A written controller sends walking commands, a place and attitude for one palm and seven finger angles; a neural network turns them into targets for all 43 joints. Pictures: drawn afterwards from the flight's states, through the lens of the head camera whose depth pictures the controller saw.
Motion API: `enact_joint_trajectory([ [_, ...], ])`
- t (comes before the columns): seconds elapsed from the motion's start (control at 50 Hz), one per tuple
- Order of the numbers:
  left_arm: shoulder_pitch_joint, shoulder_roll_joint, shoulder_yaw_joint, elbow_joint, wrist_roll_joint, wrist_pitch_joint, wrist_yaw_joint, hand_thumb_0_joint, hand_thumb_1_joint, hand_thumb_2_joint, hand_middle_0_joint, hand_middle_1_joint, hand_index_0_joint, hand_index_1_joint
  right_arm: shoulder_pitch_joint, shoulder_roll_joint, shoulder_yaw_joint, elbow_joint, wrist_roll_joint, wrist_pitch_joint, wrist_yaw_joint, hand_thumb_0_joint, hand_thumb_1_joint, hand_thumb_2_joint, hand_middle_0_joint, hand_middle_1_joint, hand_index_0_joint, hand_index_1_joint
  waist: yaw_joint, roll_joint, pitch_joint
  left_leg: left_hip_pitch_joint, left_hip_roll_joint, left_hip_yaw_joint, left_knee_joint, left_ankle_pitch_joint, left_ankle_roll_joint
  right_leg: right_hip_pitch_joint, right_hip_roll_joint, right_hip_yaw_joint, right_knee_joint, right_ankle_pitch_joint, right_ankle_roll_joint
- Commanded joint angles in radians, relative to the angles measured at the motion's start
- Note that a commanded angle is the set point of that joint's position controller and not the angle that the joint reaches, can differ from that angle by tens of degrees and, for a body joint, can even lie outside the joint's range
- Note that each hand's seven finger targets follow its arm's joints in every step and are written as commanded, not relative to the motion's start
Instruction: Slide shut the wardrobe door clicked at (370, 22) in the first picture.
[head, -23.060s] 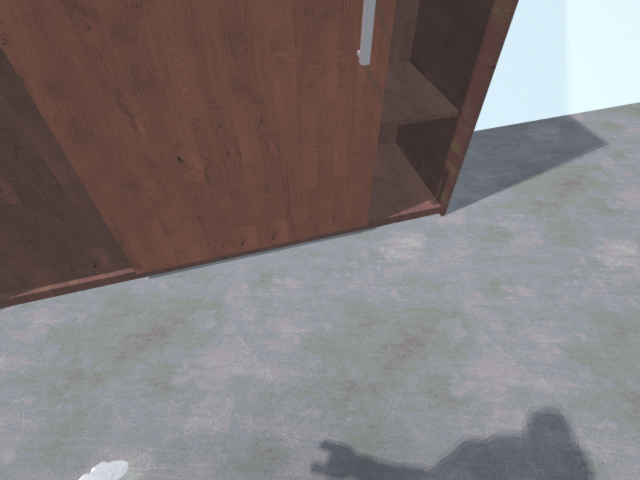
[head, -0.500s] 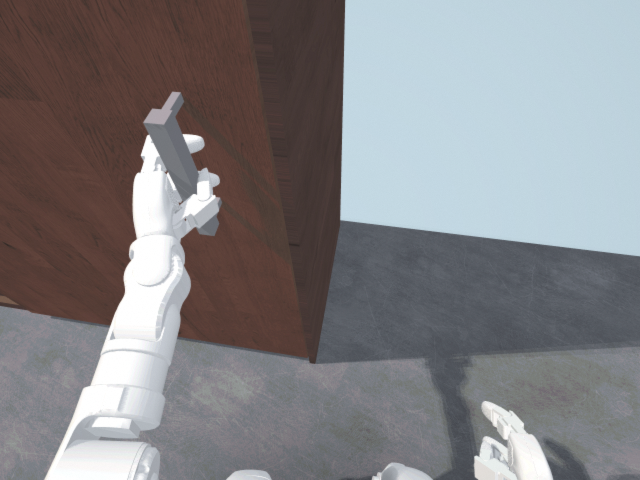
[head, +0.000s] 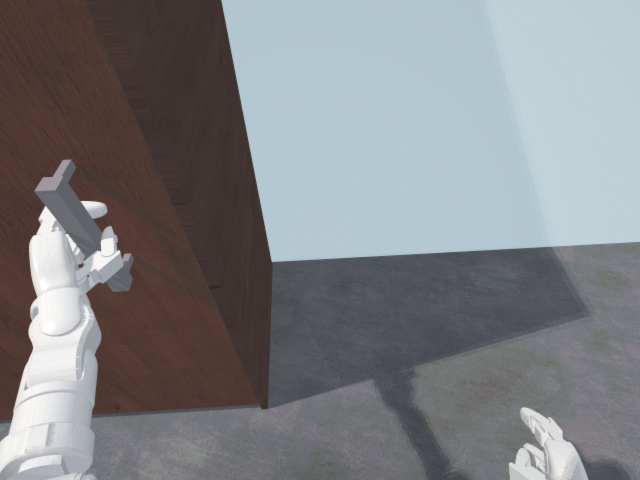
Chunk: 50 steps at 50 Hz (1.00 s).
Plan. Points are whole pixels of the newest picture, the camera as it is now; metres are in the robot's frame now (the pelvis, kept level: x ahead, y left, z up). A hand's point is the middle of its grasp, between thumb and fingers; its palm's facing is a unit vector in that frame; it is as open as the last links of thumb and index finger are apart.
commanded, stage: stop walking and hold the door there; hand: left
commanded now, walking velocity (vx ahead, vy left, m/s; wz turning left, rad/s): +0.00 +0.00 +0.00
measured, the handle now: (96, 230) +0.40 +0.32 +0.10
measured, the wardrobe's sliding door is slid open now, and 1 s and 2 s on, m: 0.00 0.00 0.00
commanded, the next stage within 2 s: loosen the grip on the handle in 0.60 s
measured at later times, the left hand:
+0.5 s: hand (107, 258) +0.35 +0.28 +0.09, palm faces +0.36 -0.91 -0.22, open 5.7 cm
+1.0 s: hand (103, 257) +0.35 +0.29 +0.10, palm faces +0.41 -0.89 -0.20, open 10.3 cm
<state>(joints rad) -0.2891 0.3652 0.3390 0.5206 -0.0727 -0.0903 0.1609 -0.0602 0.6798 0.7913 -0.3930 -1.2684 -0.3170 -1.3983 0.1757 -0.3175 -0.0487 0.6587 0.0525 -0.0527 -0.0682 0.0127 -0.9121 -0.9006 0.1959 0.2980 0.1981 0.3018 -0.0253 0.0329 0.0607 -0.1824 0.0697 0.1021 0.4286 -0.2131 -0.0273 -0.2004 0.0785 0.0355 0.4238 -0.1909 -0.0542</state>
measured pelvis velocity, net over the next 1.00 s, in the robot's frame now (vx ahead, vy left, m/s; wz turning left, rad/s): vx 0.00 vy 0.02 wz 0.08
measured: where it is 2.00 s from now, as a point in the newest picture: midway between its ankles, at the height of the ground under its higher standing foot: outside the picture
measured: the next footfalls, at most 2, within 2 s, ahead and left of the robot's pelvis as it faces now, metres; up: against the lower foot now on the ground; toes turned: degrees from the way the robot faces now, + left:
none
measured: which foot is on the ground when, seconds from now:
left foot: down 0.00-1.00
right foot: down 0.00-1.00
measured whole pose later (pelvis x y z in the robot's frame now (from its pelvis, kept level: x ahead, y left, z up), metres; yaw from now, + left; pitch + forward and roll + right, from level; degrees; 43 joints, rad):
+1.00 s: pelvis +0.00 +0.02 -0.01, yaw +4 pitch +2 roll +0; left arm -0.37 0.34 0.27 0.51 -0.02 -0.06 0.08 -0.01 0.01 0.47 -0.37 -1.34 -0.37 -1.39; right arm 0.24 -0.26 0.00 0.67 0.04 -0.13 -0.04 0.01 -0.91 -0.90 0.20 0.30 0.20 0.30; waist -0.01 -0.01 -0.04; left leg -0.35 0.01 0.04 0.57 -0.26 0.01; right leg -0.35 0.02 -0.03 0.59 -0.28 -0.03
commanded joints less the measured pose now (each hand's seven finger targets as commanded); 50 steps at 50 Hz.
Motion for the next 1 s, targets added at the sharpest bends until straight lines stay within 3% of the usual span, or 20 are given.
enact_joint_trajectory([
  [0.0, -0.252, 0.271, 0.006, -0.221, 0.04, -0.087, -0.008, 0.0, 0.9, 0.9, -0.45, -1.4, -0.45, -1.4, -0.047, -0.083, -0.01, -0.131, -0.005, -0.037, -0.02, 0.0, -0.9, -0.9, 0.2, 0.3, 0.2, 0.3, 0.02, 0.051, -0.277, 0.074, 0.09, -0.097, -0.061, 0.029, 0.072, 0.053, -0.191, 0.171, -0.102, 0.102, 0.036],
  [0.08, -0.275, 0.235, -0.032, -0.198, 0.041, -0.085, -0.008, 0.0, 0.9, 0.9, -0.45, -1.4, -0.45, -1.4, -0.036, -0.087, -0.002, -0.125, -0.013, -0.04, -0.029, 0.0, -0.9, -0.9, 0.2, 0.3, 0.2, 0.3, 0.017, 0.044, -0.222, 0.056, 0.102, -0.13, -0.115, -0.071, 0.083, -0.022, -0.168, 0.154, -0.119, -0.046, 0.031],
  [0.26, -0.278, 0.162, -0.105, -0.272, 0.042, -0.08, -0.011, 0.0, 0.9, 0.9, -0.45, -1.4, -0.45, -1.4, -0.021, -0.072, 0.011, -0.103, -0.023, -0.048, -0.045, 0.0, -0.9, -0.9, 0.2, 0.3, 0.2, 0.3, 0.018, 0.03, -0.263, 0.112, 0.134, -0.149, -0.121, 0.101, 0.079, -0.018, -0.152, 0.101, -0.04, 0.104, 0.033],
  [0.28, -0.276, 0.129, -0.132, -0.287, 0.041, -0.081, -0.015, 0.0, 0.9, 0.9, -0.45, -1.4, -0.45, -1.4, -0.025, -0.064, 0.014, -0.103, -0.024, -0.049, -0.046, 0.0, -0.9, -0.9, 0.2, 0.3, 0.2, 0.3, 0.017, 0.029, -0.266, 0.122, 0.136, -0.141, -0.118, 0.119, 0.076, -0.02, -0.152, 0.096, -0.035, 0.114, 0.034],
  [0.38, -0.255, 0.077, -0.175, -0.316, 0.039, -0.077, -0.018, 0.0, 0.9, 0.9, -0.45, -1.4, -0.45, -1.4, -0.028, -0.052, 0.021, -0.098, -0.027, -0.048, -0.044, 0.0, -0.9, -0.9, 0.2, 0.3, 0.2, 0.3, 0.014, 0.022, -0.264, 0.149, 0.139, -0.14, -0.114, 0.189, 0.064, -0.035, -0.148, 0.08, -0.017, 0.132, 0.035],
  [0.4, -0.256, 0.1, -0.154, -0.322, 0.041, -0.078, -0.015, 0.0, 0.9, 0.9, -0.45, -1.4, -0.45, -1.4, -0.026, -0.056, 0.019, -0.095, -0.029, -0.046, -0.044, 0.0, -0.9, -0.9, 0.2, 0.3, 0.2, 0.3, 0.016, 0.026, -0.27, 0.16, 0.138, -0.136, -0.108, 0.211, 0.06, -0.036, -0.15, 0.081, -0.017, 0.141, 0.033],
  [0.46, -0.249, 0.042, -0.204, -0.347, 0.038, -0.076, -0.019, 0.0, 0.9, 0.9, -0.45, -1.4, -0.45, -1.4, -0.035, -0.044, 0.025, -0.099, -0.028, -0.044, -0.04, 0.0, -0.9, -0.9, 0.2, 0.3, 0.2, 0.3, 0.014, 0.035, -0.264, 0.171, 0.136, -0.131, -0.112, 0.209, 0.052, -0.047, -0.148, 0.076, -0.014, 0.13, 0.034],
  [0.64, -0.204, 0.027, -0.214, -0.399, 0.038, -0.071, -0.011, 0.0, 0.9, 0.9, -0.45, -1.4, -0.45, -1.4, -0.051, -0.038, 0.023, -0.114, -0.029, -0.035, -0.036, 0.0, -0.9, -0.9, 0.2, 0.3, 0.2, 0.3, 0.011, 0.026, -0.272, 0.187, 0.117, -0.111, -0.088, 0.255, 0.038, -0.03, -0.152, 0.083, -0.027, 0.193, 0.028],
  [0.66, -0.19, 0.049, -0.191, -0.391, 0.039, -0.07, -0.008, 0.0, 0.9, 0.9, -0.45, -1.4, -0.45, -1.4, -0.051, -0.043, 0.022, -0.113, -0.029, -0.034, -0.036, 0.0, -0.9, -0.9, 0.2, 0.3, 0.2, 0.3, 0.012, 0.017, -0.274, 0.184, 0.115, -0.111, -0.084, 0.263, 0.037, -0.029, -0.152, 0.085, -0.028, 0.204, 0.028],
  [0.68, -0.948, 0.793, 0.385, -0.564, 0.18, -0.105, -0.01, 0.0, 0.9, 0.9, -0.45, -1.4, -0.45, -1.4, 0.006, -0.064, -0.035, -0.133, -0.049, -0.054, 0.004, 0.0, -0.9, -0.9, 0.2, 0.3, 0.2, 0.3, 0.061, -0.279, -0.098, 0.065, 0.135, -0.084, -0.028, 0.306, 0.111, -0.176, -0.109, 0.077, -0.039, 0.138, 0.032],
  [0.7, -0.631, 0.098, -0.091, -0.041, 0.17, 0.033, -0.093, 0.0, 0.779, 0.842, -0.45, -1.4, -0.45, -1.4, -0.032, -0.048, -0.014, -0.127, -0.063, -0.117, 0.005, 0.0, -0.9, -0.9, 0.2, 0.3, 0.2, 0.3, -0.047, -0.175, -0.463, 0.167, -0.004, -0.125, -0.044, 0.71, 0.052, -0.025, -0.046, -0.084, 0.141, 0.479, 0.013],
  [0.72, -0.464, -0.002, -0.114, -0.217, 0.071, 0.059, -0.131, 0.0, 0.658, 0.783, -0.45, -1.4, -0.45, -1.4, 0.068, -0.067, -0.05, -0.113, -0.012, -0.141, 0.032, 0.0, -0.9, -0.9, 0.2, 0.3, 0.2, 0.3, 0.024, 0.038, -0.584, 0.368, 0.046, -0.155, 0.002, 0.972, -0.049, -0.12, -0.054, -0.096, 0.131, 0.124, 0.022],
  [0.74, -0.303, 0.035, -0.023, -0.237, 0.027, 0.052, -0.14, 0.0, 0.538, 0.725, -0.45, -1.4, -0.45, -1.4, 0.057, -0.064, -0.039, -0.09, -0.018, -0.142, 0.029, 0.0, -0.9, -0.9, 0.2, 0.3, 0.2, 0.3, 0.06, 0.172, -0.509, 0.416, 0.032, -0.116, 0.062, 0.939, -0.072, -0.184, -0.058, -0.066, 0.116, 0.037, 0.029],
  [0.76, -0.306, 0.127, 0.028, -0.333, -0.001, 0.025, -0.129, 0.0, 0.417, 0.667, -0.45, -1.4, -0.45, -1.4, 0.038, -0.075, -0.032, -0.084, -0.037, -0.137, 0.035, 0.0, -0.9, -0.9, 0.2, 0.3, 0.2, 0.3, 0.065, 0.216, -0.465, 0.345, 0.012, -0.101, 0.069, 0.795, -0.063, -0.168, -0.067, -0.057, 0.091, 0.033, 0.031],
  [0.8, -0.379, 0.106, -0.048, -0.342, 0.036, -0.005, -0.104, 0.0, 0.175, 0.55, -0.45, -1.4, -0.45, -1.4, 0.013, -0.072, -0.013, -0.094, -0.036, -0.13, 0.043, 0.0, -0.9, -0.9, 0.2, 0.3, 0.2, 0.3, 0.031, 0.099, -0.352, 0.136, -0.026, -0.071, 0.087, 0.419, -0.005, -0.129, -0.072, -0.07, 0.052, 0.138, 0.028],
  [0.82, -0.38, 0.107, -0.056, -0.302, 0.053, -0.008, -0.095, 0.0, 0.054, 0.492, -0.45, -1.4, -0.45, -1.4, 0.025, -0.08, -0.012, -0.094, -0.032, -0.12, 0.046, 0.0, -0.9, -0.9, 0.2, 0.3, 0.2, 0.3, 0.005, -0.001, -0.316, 0.056, -0.027, -0.073, 0.086, 0.3, 0.018, -0.118, -0.074, -0.075, 0.055, 0.156, 0.029],
  [0.84, -0.41, 0.118, -0.068, -0.284, 0.063, -0.016, -0.089, 0.0, -0.067, 0.433, -0.45, -1.4, -0.45, -1.4, 0.018, -0.085, -0.009, -0.101, -0.022, -0.113, 0.041, 0.0, -0.9, -0.9, 0.2, 0.3, 0.2, 0.3, -0.008, -0.052, -0.304, 0.005, -0.031, -0.078, 0.084, 0.191, 0.037, -0.133, -0.075, -0.071, 0.067, 0.113, 0.032],
  [0.86, -0.406, 0.122, -0.071, -0.275, 0.065, -0.024, -0.087, 0.0, -0.188, 0.375, -0.45, -1.4, -0.45, -1.4, 0.012, -0.077, -0.006, -0.111, -0.019, -0.112, 0.036, 0.0, -0.9, -0.9, 0.2, 0.3, 0.2, 0.3, 0.011, -0.048, -0.322, -0.021, -0.037, -0.077, 0.078, 0.112, 0.043, -0.126, -0.077, -0.063, 0.07, 0.058, 0.031],
  [0.92, -0.43, 0.172, -0.054, -0.255, 0.057, -0.049, -0.088, 0.0, -0.55, 0.2, -0.423, -1.367, -0.423, -1.367, 0.001, -0.069, 0.005, -0.123, -0.01, -0.116, 0.016, 0.0, -0.9, -0.9, 0.2, 0.3, 0.2, 0.3, 0.02, 0.009, -0.308, -0.072, -0.051, -0.07, 0.074, -0.027, 0.057, -0.129, -0.085, -0.03, 0.046, -0.066, 0.028],
  [0.98, -0.48, 0.194, -0.067, -0.207, 0.035, -0.076, -0.107, 0.0, -0.55, 0.2, -0.383, -1.317, -0.383, -1.317, 0.001, -0.069, 0.016, -0.122, -0.005, -0.127, 0.001, 0.0, -0.9, -0.9, 0.2, 0.3, 0.2, 0.3, 0.01, -0.038, -0.274, -0.132, -0.064, -0.059, 0.089, -0.096, 0.07, -0.138, -0.097, 0.009, 0.007, -0.176, 0.038],
])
